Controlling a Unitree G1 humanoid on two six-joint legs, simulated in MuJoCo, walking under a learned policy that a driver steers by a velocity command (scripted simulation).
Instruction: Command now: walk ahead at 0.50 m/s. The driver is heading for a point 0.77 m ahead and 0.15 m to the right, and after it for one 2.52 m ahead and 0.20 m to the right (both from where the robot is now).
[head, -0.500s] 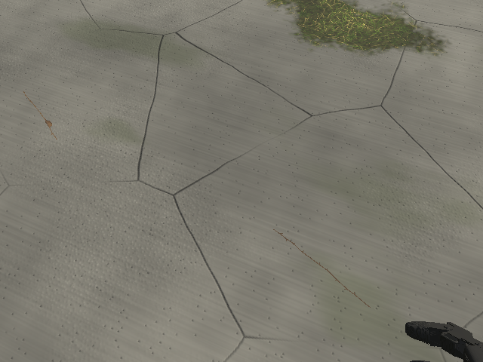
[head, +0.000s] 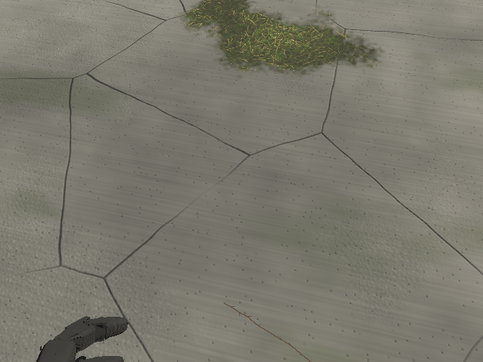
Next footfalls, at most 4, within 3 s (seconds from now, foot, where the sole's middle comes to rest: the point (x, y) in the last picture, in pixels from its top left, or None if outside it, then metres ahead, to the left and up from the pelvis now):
0.56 left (194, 360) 0.47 0.13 -0.76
1.10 right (277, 256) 0.75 -0.13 -0.76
1.60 left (229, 205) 0.96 0.00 -0.76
1.92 right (293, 247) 0.78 -0.18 -0.76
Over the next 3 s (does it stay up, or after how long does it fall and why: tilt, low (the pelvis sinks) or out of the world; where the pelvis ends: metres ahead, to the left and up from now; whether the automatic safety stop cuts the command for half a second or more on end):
stays up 1.15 -0.08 0.02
